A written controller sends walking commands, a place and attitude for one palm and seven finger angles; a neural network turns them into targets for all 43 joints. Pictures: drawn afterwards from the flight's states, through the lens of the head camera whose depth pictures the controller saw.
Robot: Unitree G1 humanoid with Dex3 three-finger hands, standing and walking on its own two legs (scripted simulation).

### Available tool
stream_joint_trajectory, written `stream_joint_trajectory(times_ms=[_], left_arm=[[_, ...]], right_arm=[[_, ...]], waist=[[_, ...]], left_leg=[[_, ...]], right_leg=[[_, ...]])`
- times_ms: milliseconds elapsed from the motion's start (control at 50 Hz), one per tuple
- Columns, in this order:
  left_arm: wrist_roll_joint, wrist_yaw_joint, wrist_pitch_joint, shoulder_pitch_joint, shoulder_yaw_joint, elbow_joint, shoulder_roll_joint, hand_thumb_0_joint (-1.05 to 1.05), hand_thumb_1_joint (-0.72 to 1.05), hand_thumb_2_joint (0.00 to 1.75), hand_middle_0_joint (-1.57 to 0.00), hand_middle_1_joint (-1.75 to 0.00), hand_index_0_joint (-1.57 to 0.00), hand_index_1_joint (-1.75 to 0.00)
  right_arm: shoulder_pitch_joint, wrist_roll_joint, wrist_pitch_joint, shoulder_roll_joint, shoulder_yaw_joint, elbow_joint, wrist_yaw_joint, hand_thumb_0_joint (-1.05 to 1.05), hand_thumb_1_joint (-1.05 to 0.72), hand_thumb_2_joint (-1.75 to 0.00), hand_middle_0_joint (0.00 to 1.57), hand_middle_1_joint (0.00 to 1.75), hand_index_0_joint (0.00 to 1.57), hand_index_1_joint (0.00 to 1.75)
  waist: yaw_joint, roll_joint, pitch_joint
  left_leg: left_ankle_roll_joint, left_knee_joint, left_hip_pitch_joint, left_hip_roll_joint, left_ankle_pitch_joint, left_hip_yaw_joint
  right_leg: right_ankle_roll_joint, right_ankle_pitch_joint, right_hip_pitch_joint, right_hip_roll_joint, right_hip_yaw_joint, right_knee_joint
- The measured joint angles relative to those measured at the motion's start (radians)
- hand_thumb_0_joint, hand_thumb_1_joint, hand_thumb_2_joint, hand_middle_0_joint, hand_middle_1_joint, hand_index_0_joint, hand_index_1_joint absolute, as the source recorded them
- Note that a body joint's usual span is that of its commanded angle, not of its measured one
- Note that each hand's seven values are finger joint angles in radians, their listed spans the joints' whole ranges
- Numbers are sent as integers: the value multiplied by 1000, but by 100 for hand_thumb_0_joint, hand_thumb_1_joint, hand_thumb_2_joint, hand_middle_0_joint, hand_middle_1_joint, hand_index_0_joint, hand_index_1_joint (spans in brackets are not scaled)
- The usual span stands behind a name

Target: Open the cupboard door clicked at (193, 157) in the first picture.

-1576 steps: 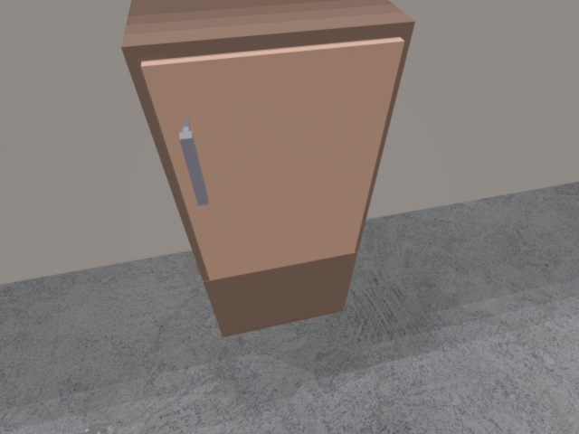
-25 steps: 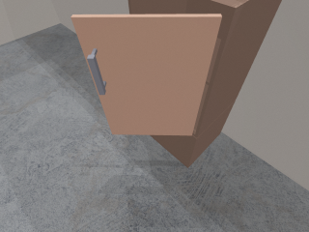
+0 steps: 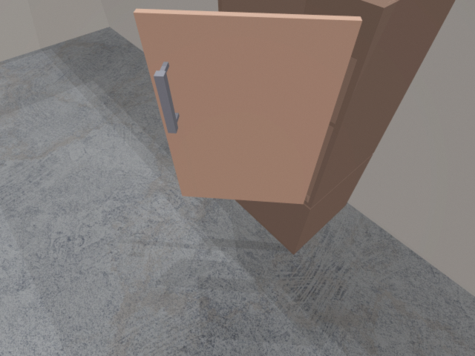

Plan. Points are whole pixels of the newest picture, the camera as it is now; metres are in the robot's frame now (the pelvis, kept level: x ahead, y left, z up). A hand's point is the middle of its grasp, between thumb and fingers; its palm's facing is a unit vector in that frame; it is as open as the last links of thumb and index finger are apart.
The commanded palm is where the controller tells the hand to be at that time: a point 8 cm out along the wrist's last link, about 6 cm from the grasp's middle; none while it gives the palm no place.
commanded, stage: come to a stop and stand still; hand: left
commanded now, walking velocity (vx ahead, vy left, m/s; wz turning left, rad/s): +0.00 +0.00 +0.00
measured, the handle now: (169, 99) +0.61 +0.19 +0.08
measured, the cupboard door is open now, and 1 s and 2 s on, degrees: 44 44 44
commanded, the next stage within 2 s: look again from close up in 0.42 s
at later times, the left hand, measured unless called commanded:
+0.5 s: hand out of the picture -0.03 +0.18 -0.16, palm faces +0.01 -0.98 -0.20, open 7.4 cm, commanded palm none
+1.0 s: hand out of the picture -0.03 +0.16 -0.16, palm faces +0.01 -0.99 -0.17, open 7.4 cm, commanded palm none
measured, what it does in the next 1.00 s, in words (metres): stands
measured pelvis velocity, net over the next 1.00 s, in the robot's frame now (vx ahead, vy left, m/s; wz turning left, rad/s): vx -0.03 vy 0.00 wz -0.01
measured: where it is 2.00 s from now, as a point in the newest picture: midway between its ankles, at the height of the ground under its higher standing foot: outside the picture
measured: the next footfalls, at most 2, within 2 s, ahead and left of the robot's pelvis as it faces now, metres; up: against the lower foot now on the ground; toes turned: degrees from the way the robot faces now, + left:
right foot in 1.78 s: +0.13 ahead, -0.12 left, +0.00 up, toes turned +0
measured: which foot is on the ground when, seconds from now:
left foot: down 0.00-1.00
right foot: down 0.00-1.00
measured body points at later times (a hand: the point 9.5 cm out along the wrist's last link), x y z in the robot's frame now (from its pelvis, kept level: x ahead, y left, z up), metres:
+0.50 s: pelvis -0.03 +0.00 +0.01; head -0.04 +0.00 +0.46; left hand -0.03 +0.23 -0.14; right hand -0.04 -0.23 -0.15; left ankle -0.01 +0.10 -0.73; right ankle -0.01 -0.12 -0.73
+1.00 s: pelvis -0.03 +0.00 +0.01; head -0.03 +0.00 +0.46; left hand -0.03 +0.22 -0.15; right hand -0.03 -0.22 -0.15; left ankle -0.01 +0.10 -0.73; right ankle -0.01 -0.12 -0.73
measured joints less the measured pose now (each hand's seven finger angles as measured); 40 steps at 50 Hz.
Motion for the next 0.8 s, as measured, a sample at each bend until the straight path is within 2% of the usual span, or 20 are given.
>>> stream_joint_trajectory(times_ms=[60,140,340,580,800], left_arm=[[-3,-5,17,19,-7,6,2,0,91,90,-20,-30,-20,-30],[-1,-13,22,32,-16,2,4,0,90,90,-20,-30,-20,-30],[-1,-26,11,47,-22,1,1,0,90,90,-21,-30,-20,-30],[-7,-25,5,52,-24,38,-7,0,90,90,-20,-30,-20,-30],[-9,-22,1,48,-26,58,-23,0,91,90,-20,-30,-20,-30]], right_arm=[[-3,-5,-4,-4,6,-8,0,0,-92,-90,20,30,20,30],[-2,-8,-4,-1,19,-5,3,0,-92,-90,19,30,20,30],[70,-12,-11,8,33,44,7,0,-92,-90,20,30,20,30],[159,-9,-15,17,44,138,4,0,-92,-90,20,30,20,30],[148,-7,-22,49,48,163,2,0,-91,-90,20,30,20,30]], waist=[[10,-6,-18],[18,-4,-44],[9,-9,-81],[-7,-19,-71],[-6,-26,-57]], left_leg=[[15,-11,19,-6,13,8],[16,-47,31,-3,41,9],[16,-124,28,-9,110,3],[13,-152,34,-8,130,6],[12,-153,36,-4,130,10]], right_leg=[[7,9,16,-5,8,-9],[3,46,31,1,9,-53],[1,109,29,-2,1,-127],[-2,126,32,0,4,-148],[-3,131,34,5,8,-154]])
